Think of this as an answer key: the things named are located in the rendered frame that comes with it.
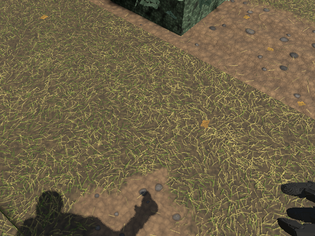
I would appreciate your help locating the robot right hand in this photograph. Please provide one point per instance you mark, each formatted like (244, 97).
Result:
(305, 214)

